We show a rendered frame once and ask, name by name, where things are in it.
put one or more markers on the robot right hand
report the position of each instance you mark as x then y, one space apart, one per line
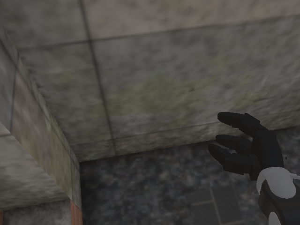
251 156

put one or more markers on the right robot forearm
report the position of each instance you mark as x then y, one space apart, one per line
279 196

